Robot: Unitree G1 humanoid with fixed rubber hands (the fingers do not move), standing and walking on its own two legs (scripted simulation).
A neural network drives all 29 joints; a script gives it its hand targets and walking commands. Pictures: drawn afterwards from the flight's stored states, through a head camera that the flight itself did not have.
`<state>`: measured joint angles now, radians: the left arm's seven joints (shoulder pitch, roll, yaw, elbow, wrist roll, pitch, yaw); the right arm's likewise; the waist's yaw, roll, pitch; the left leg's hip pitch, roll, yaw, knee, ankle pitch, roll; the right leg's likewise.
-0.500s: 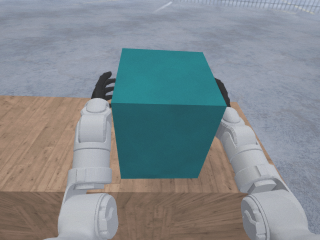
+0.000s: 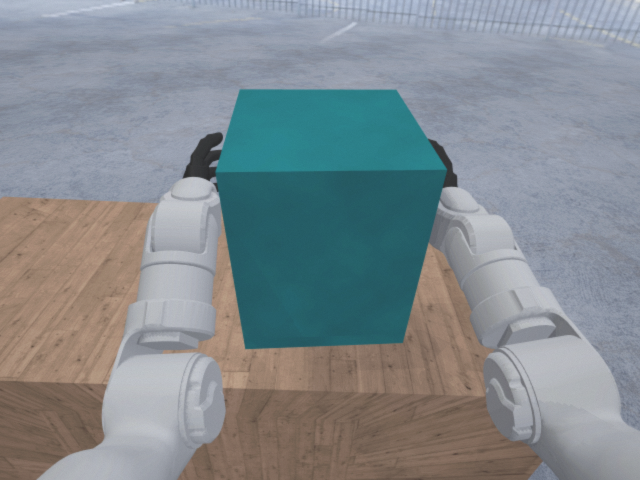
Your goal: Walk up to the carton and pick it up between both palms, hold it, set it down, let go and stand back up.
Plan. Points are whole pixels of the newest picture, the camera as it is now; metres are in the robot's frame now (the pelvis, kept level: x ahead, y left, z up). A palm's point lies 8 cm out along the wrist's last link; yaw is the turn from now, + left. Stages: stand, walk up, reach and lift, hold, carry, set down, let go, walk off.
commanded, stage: reach and lift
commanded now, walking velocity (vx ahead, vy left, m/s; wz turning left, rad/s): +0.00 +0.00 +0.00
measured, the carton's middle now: (322, 217) +0.39 +0.01 +0.20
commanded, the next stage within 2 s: hold in 0.38 s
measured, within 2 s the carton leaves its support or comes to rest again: neither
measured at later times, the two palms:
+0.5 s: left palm (199, 175) +0.39 +0.15 +0.26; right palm (442, 181) +0.39 -0.14 +0.26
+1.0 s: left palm (187, 166) +0.37 +0.16 +0.28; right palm (449, 166) +0.37 -0.13 +0.28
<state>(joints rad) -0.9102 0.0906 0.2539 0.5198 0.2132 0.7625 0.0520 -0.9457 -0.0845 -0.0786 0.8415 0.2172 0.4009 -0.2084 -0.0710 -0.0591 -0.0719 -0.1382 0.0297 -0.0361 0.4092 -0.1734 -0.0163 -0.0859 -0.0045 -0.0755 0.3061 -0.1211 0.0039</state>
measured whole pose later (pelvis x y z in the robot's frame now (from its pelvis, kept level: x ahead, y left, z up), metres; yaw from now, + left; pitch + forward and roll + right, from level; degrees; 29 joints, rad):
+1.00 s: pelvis +0.00 +0.00 +0.00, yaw +0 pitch -5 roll -2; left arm -0.97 0.09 0.29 0.50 0.17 0.89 0.08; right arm -1.04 -0.15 -0.01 0.82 0.37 0.61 -0.27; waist -0.06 -0.01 -0.16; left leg -0.17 0.04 -0.05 0.47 -0.21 -0.02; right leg -0.10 0.02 -0.05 0.31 -0.13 0.00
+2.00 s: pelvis +0.01 +0.00 +0.00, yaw -1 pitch -2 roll -3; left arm -1.01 0.11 0.28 0.55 0.12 0.90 0.10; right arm -1.08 -0.19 0.04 0.82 0.43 0.67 -0.29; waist -0.05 0.01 -0.20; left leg -0.21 0.03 -0.07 0.48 -0.22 -0.02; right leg -0.13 0.03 -0.02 0.31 -0.13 0.01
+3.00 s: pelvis +0.01 -0.01 +0.00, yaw +0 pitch -6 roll -1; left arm -0.97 0.15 0.30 0.75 0.17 0.51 0.00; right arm -0.92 -0.01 -0.13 0.88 0.15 0.32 -0.25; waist -0.07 -0.08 -0.06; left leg -0.11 0.03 -0.09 0.38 -0.18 -0.03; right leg -0.06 0.03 -0.02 0.29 -0.13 -0.01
